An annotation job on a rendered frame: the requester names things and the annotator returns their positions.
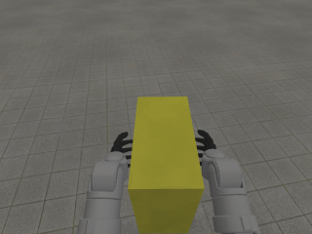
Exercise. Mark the robot right hand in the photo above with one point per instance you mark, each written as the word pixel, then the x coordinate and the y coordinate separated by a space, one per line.
pixel 206 140

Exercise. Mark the robot right forearm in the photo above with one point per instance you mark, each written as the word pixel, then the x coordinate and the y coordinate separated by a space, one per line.
pixel 232 211

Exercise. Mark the robot left forearm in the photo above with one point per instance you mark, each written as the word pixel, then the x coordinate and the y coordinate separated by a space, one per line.
pixel 104 195

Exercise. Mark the carton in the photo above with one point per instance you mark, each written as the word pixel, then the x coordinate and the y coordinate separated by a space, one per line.
pixel 165 180

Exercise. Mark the robot left hand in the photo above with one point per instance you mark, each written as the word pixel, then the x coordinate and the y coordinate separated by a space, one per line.
pixel 119 143

